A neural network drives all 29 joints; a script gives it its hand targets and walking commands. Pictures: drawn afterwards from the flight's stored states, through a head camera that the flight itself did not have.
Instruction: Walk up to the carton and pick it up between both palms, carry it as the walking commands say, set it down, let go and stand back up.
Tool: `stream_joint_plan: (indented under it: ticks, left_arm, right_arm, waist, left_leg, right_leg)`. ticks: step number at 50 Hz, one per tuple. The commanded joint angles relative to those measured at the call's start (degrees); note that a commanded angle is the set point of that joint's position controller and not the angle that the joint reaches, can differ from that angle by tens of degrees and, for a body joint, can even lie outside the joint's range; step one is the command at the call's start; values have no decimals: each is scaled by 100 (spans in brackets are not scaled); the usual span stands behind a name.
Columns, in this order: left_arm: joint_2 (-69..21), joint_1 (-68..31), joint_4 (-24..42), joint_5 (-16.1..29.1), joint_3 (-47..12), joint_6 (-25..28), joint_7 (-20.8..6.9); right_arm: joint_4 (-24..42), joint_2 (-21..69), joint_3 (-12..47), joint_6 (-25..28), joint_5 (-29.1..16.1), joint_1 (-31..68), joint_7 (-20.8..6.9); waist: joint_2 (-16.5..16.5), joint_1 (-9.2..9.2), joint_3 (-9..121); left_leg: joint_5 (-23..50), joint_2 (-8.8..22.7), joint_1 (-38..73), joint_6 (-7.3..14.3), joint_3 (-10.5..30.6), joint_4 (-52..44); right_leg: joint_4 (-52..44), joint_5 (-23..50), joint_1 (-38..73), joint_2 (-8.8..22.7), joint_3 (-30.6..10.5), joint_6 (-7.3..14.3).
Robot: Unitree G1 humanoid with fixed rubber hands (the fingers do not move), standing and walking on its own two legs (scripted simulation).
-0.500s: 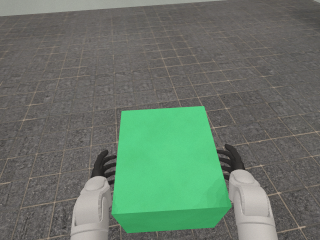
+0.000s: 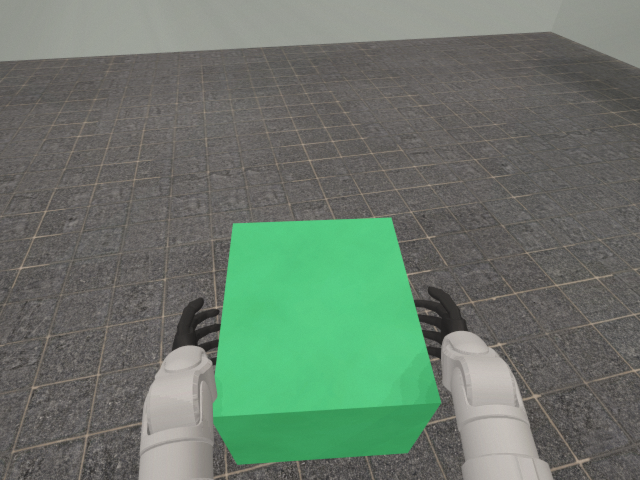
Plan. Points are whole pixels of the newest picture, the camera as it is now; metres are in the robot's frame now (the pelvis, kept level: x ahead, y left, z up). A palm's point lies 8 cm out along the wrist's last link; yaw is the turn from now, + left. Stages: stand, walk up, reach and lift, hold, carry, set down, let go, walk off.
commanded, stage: set down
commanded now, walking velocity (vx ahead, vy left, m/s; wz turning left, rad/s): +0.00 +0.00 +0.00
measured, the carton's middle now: (318, 335) +0.36 +0.02 -0.04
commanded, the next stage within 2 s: none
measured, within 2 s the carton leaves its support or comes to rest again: neither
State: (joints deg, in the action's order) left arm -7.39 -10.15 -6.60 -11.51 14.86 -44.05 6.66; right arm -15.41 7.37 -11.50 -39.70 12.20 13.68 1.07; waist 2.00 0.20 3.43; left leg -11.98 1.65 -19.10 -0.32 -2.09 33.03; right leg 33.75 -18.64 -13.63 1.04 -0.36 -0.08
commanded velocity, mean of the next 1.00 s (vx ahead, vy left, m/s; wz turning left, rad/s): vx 0.00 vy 0.00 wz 0.00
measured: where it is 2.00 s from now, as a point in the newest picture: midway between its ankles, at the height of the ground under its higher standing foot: outside the picture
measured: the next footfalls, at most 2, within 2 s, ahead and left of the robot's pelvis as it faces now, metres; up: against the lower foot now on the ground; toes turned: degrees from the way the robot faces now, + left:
none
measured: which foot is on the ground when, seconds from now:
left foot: down 0.00-1.00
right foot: down 0.00-1.00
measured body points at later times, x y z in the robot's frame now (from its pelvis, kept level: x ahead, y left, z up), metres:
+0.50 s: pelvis +0.02 +0.00 +0.00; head +0.04 +0.02 +0.45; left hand +0.31 +0.18 -0.02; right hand +0.32 -0.16 -0.01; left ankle +0.06 +0.12 -0.73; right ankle +0.00 -0.13 -0.73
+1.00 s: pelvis +0.03 +0.00 -0.01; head +0.21 +0.01 +0.40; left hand +0.33 +0.18 -0.12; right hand +0.35 -0.16 -0.11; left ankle +0.06 +0.12 -0.73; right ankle +0.00 -0.14 -0.73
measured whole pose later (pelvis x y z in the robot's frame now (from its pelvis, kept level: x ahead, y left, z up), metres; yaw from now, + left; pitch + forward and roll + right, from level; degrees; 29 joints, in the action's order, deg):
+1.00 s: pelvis +0.03 +0.00 -0.01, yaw -1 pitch +29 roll +0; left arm -7.5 -11.2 -22.2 -14.7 19.3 -10.9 1.9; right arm -29.9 6.3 -15.4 -8.0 14.4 16.7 -0.1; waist 2.2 0.2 8.4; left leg -9.1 0.6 -51.0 0.6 -2.0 30.9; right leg 34.6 -16.2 -47.6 0.4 -3.6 -1.2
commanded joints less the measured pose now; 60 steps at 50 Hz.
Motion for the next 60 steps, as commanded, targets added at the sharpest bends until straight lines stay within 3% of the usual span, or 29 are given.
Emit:
stream_joint_plan:
  ticks: [1,2,3,8,11,12,13,17,21,23,26,29,30,31,32,33,34,38,39,41,42,43,46,48,49,50,52,56,60]
  left_arm:
    - [-5523,-3730,-418,1214,-3408,406,-2255]
    - [-5537,-3607,-702,1100,-3239,412,-2245]
    - [-5627,-3432,-882,1048,-3184,453,-2233]
    - [-5617,-3141,-1580,696,-2693,618,-2179]
    - [-5694,-3118,-1503,785,-2870,855,-2156]
    - [-5694,-3206,-1363,804,-2990,922,-2166]
    - [-5572,-3357,-1391,753,-2828,976,-2164]
    - [-5331,-3821,-1312,720,-2778,1276,-2189]
    - [-5186,-3606,-1335,605,-2701,1581,-2139]
    - [-4955,-3511,-1452,444,-2494,1703,-2114]
    - [-4701,-3270,-1597,339,-2380,1935,-2058]
    - [-4501,-3079,-1781,225,-2286,2128,-2053]
    - [-4447,-3012,-1766,212,-2351,2184,-2019]
    - [-4372,-2851,-1817,165,-2275,2279,-2017]
    - [-4333,-2982,-1762,204,-2315,2369,-2001]
    - [-4257,-2626,-1922,141,-2266,2447,-1983]
    - [-4365,-2607,-1931,221,-2350,2550,-1982]
    - [-4113,-2334,-1656,287,-2526,3092,-1941]
    - [-4153,-2365,-1602,369,-2620,3236,-1935]
    - [-4136,-2250,-1466,374,-2580,3457,-1872]
    - [-4045,-2428,-1458,342,-2562,3584,-1821]
    - [-3903,-2562,-1339,409,-2651,3713,-1821]
    - [-3473,-2667,-1455,311,-2493,4052,-1752]
    - [-3350,-2519,-1640,352,-2492,4217,-1712]
    - [-3149,-2413,-1676,332,-2404,4311,-1695]
    - [-3110,-2227,-1791,291,-2282,4362,-1684]
    - [-2836,-2160,-2145,223,-2066,4467,-1630]
    - [-2157,-2887,-2310,373,-1832,4700,-1656]
    - [-1922,-3789,-2561,692,-1712,4762,-1601]
  right_arm:
    - [-52,5437,3343,478,-1601,4104,-2239]
    - [-147,5302,3168,493,-1511,4127,-2268]
    - [-50,5236,3181,578,-1583,4275,-2303]
    - [-635,4603,2476,785,-1224,4092,-2421]
    - [-910,4592,2312,934,-1072,3728,-2423]
    - [-923,4680,2299,998,-1058,3533,-2394]
    - [-962,4619,2292,1047,-1002,3713,-2408]
    - [-1081,4852,2214,1287,-893,3962,-2290]
    - [-875,4970,2363,1543,-924,3995,-2211]
    - [-1086,4903,2271,1637,-843,3857,-2139]
    - [-1193,4976,2242,1803,-752,3582,-2021]
    - [-1460,4778,1997,1915,-479,3185,-1879]
    - [-1498,4753,1985,1995,-539,3024,-1881]
    - [-1480,4630,1979,2040,-465,2997,-1842]
    - [-1554,4565,1893,2129,-440,2881,-1839]
    - [-1468,4588,1988,2228,-462,2784,-1792]
    - [-1345,4473,2059,2331,-467,2816,-1789]
    - [-1261,4455,2418,2805,-653,2481,-1628]
    - [-1289,4463,2463,2923,-665,2326,-1579]
    - [-1320,4431,2509,3155,-735,2173,-1484]
    - [-1571,4182,2258,3248,-602,2058,-1423]
    - [-1559,3990,2157,3370,-482,1916,-1332]
    - [-1494,3663,2246,3690,-477,2010,-1127]
    - [-1255,3595,2401,3854,-466,2038,-972]
    - [-1087,3633,2673,3924,-594,2119,-923]
    - [-1091,3585,2710,3963,-640,2095,-855]
    - [-939,3384,2857,4094,-654,2320,-713]
    - [-395,3246,3202,4317,-845,3366,-435]
    - [-742,3061,3030,4362,-817,4098,-261]
  waist:
    - [-200,580,1644]
    - [-162,544,1638]
    - [-435,580,1749]
    - [-514,480,1072]
    - [-398,312,1350]
    - [-581,263,1331]
    - [-410,386,1241]
    - [-435,334,1227]
    - [-202,404,1570]
    - [-305,493,1487]
    - [-190,476,1584]
    - [-33,274,1673]
    - [-306,318,1845]
    - [-126,353,1772]
    - [-282,256,1769]
    - [-190,357,2040]
    - [-140,255,2284]
    - [-145,466,3138]
    - [-141,403,3388]
    - [-355,515,3731]
    - [-571,420,3571]
    - [-418,212,3766]
    - [-549,363,4111]
    - [-329,315,4363]
    - [-209,543,4537]
    - [-285,585,4600]
    - [-2,749,4612]
    - [568,1018,5071]
    - [524,1045,4433]
  left_leg:
    - [567,-609,2630,42,512,-1025]
    - [511,-574,2486,28,562,-1129]
    - [747,-545,2715,29,559,-1094]
    - [739,-472,2384,-119,623,-1218]
    - [1327,-380,2369,-166,701,-1123]
    - [1367,-428,2419,-177,646,-1065]
    - [1180,-428,2178,-153,651,-1052]
    - [629,-477,1840,-76,574,-819]
    - [961,-521,1634,17,537,-536]
    - [1105,-547,1374,52,532,-421]
    - [1495,-570,1148,114,514,-223]
    - [1728,-548,1008,152,571,-114]
    - [2078,-582,1093,129,567,-79]
    - [2139,-566,903,153,572,-69]
    - [2463,-563,891,128,579,-1]
    - [2754,-582,913,167,620,66]
    - [3055,-564,949,146,650,158]
    - [4551,-558,964,153,730,590]
    - [4872,-564,940,147,755,727]
    - [5528,-473,1228,222,902,852]
    - [5558,-384,1203,172,950,926]
    - [5702,-355,1254,148,995,1061]
    - [5580,-323,949,109,951,1265]
    - [5419,-366,540,137,879,1407]
    - [5366,-417,362,201,767,1458]
    - [5510,-390,471,238,828,1468]
    - [5107,-455,-142,268,681,1498]
    - [2876,-650,-2250,249,243,1741]
    - [1297,-683,-2996,239,139,1859]
  right_leg:
    - [-1405,198,-485,-511,-349,262]
    - [-1322,227,-348,-601,-296,227]
    - [-1302,409,-469,-603,-330,262]
    - [-1201,477,-744,-684,-269,308]
    - [-1134,776,-771,-701,-292,325]
    - [-1126,866,-754,-683,-328,352]
    - [-1082,796,-755,-689,-306,343]
    - [-950,471,-1028,-623,-331,358]
    - [-775,760,-1289,-606,-338,317]
    - [-671,919,-1426,-550,-425,298]
    - [-521,1244,-1668,-579,-442,215]
    - [-421,1399,-1951,-587,-423,160]
    - [-336,1620,-1946,-598,-447,176]
    - [-349,1666,-1983,-612,-431,137]
    - [-289,1873,-2166,-599,-475,159]
    - [-217,2069,-2080,-643,-471,128]
    - [-177,2223,-2229,-668,-408,111]
    - [74,3188,-2697,-737,-428,28]
    - [178,3439,-2801,-755,-407,12]
    - [290,3190,-3542,-830,-358,-30]
    - [308,2947,-4099,-849,-365,25]
    - [296,2983,-4401,-904,-302,11]
    - [398,2787,-4900,-910,-281,43]
    - [556,3006,-4716,-908,-308,21]
    - [648,3129,-4580,-868,-331,-48]
    - [705,3043,-4875,-867,-307,-102]
    - [807,3026,-4665,-819,-405,-151]
    - [1226,2956,-3357,-638,-556,-153]
    - [1561,1336,-3993,-638,-397,-123]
